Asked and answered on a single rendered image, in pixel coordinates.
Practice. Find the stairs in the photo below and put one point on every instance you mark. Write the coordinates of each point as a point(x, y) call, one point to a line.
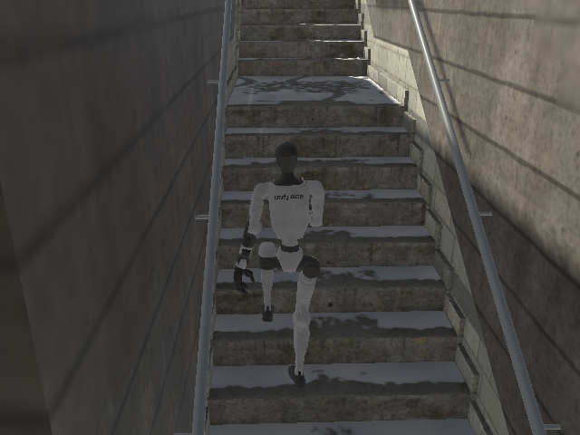
point(381, 353)
point(300, 38)

